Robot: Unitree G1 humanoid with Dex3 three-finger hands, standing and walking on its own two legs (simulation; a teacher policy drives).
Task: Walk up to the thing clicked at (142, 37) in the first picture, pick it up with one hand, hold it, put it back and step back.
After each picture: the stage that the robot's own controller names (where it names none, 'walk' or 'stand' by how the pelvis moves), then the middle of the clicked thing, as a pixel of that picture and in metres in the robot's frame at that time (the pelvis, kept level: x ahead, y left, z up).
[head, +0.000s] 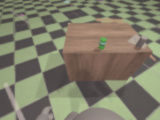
stand; (141, 41) +0.88 -0.51 -0.05
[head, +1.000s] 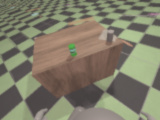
walk; (110, 36) +0.86 -0.09 -0.02
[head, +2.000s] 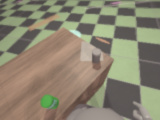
walk; (96, 56) +0.49 +0.06 -0.02
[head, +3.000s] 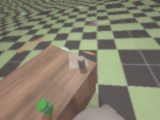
stand; (81, 62) +0.52 +0.11 -0.05
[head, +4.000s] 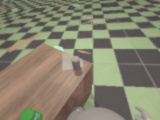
stand; (76, 63) +0.44 +0.20 +0.00
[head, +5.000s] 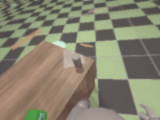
stand; (77, 60) +0.44 +0.21 -0.02
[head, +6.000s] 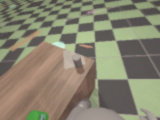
stand; (77, 61) +0.44 +0.20 -0.02
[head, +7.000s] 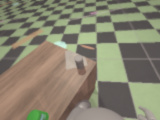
stand; (79, 62) +0.44 +0.18 -0.02
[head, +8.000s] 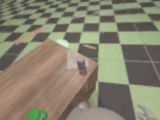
stand; (81, 62) +0.44 +0.17 -0.03
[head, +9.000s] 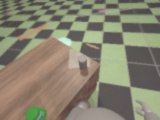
stand; (82, 62) +0.43 +0.15 -0.03
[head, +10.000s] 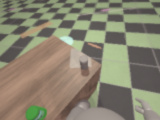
stand; (84, 63) +0.43 +0.14 -0.03
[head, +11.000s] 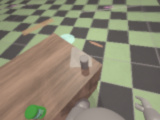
stand; (84, 62) +0.43 +0.14 -0.03
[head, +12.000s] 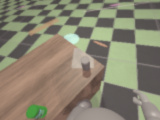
stand; (85, 64) +0.42 +0.13 -0.04
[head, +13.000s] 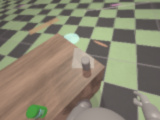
stand; (86, 64) +0.42 +0.13 -0.04
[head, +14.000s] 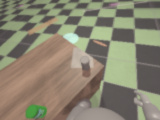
stand; (85, 63) +0.42 +0.13 -0.04
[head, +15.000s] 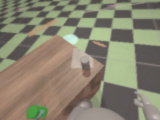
stand; (85, 63) +0.42 +0.13 -0.04
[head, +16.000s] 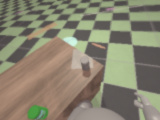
stand; (85, 64) +0.43 +0.13 -0.04
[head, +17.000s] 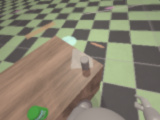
stand; (85, 63) +0.43 +0.13 -0.04
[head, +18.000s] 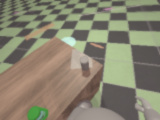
stand; (84, 63) +0.43 +0.13 -0.04
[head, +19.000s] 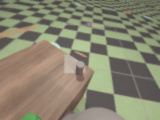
stand; (79, 68) +0.43 +0.12 -0.05
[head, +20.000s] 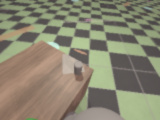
stand; (78, 68) +0.42 +0.12 -0.05
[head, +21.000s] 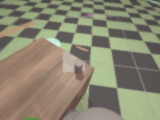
stand; (78, 66) +0.41 +0.12 -0.05
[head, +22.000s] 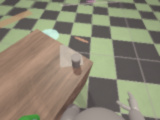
rise first; (76, 61) +0.42 +0.16 -0.05
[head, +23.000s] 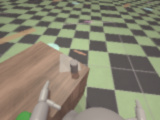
rise first; (74, 66) +0.43 +0.18 -0.05
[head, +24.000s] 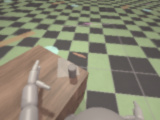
go down; (72, 71) +0.39 +0.18 -0.05
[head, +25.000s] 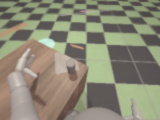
go down; (71, 67) +0.40 +0.17 -0.03
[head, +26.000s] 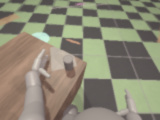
close in; (68, 63) +0.41 +0.16 -0.01
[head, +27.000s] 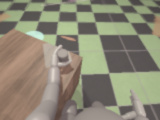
close; (63, 58) +0.42 +0.18 +0.03
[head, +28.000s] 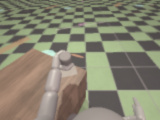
lift; (66, 61) +0.35 +0.17 +0.15
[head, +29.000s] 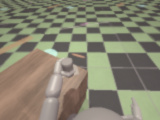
hold; (68, 68) +0.32 +0.17 +0.11
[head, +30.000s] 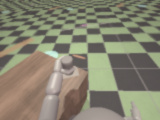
hold; (67, 65) +0.33 +0.17 +0.13
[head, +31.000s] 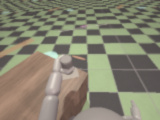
hold; (67, 65) +0.32 +0.17 +0.14
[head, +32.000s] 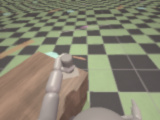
crouch; (67, 64) +0.33 +0.17 +0.14
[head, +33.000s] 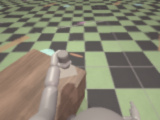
lower; (64, 59) +0.37 +0.19 +0.13
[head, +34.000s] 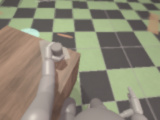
lower; (57, 52) +0.46 +0.20 +0.04
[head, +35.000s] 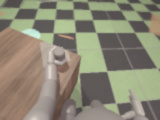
lower; (60, 56) +0.43 +0.19 +0.03
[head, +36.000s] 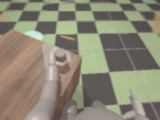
lower; (61, 57) +0.43 +0.19 +0.03
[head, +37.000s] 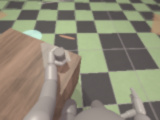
lower; (60, 57) +0.43 +0.19 +0.03
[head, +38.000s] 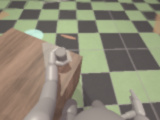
draw back; (61, 57) +0.43 +0.19 +0.03
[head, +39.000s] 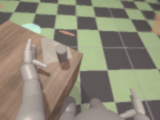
rise; (62, 54) +0.43 +0.18 +0.03
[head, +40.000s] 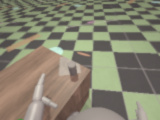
sink last; (72, 68) +0.41 +0.20 -0.02
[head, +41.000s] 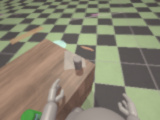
stand; (77, 63) +0.44 +0.17 -0.03
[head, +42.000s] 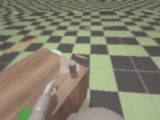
stand; (72, 67) +0.47 +0.19 -0.04
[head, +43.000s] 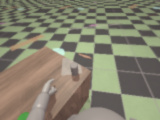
stand; (74, 69) +0.43 +0.18 -0.05
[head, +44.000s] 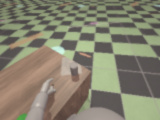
stand; (74, 69) +0.42 +0.18 -0.06
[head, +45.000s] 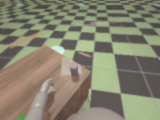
stand; (74, 69) +0.42 +0.18 -0.06
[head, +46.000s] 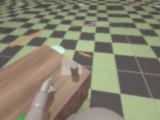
stand; (74, 69) +0.42 +0.18 -0.06
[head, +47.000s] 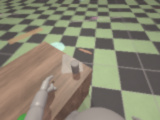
walk; (75, 67) +0.42 +0.17 -0.05
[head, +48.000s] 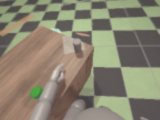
walk; (77, 46) +0.57 +0.13 -0.03
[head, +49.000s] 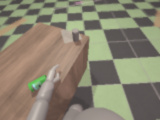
walk; (75, 35) +0.74 +0.17 -0.03
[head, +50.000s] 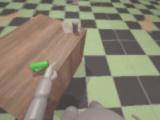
walk; (75, 26) +0.91 +0.17 -0.04
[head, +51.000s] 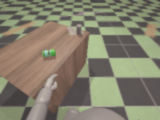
stand; (79, 29) +1.03 +0.18 -0.04
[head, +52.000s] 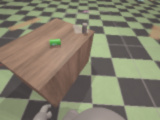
stand; (84, 28) +1.06 +0.14 -0.05
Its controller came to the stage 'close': yes
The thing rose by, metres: 0.20
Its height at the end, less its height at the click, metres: +0.00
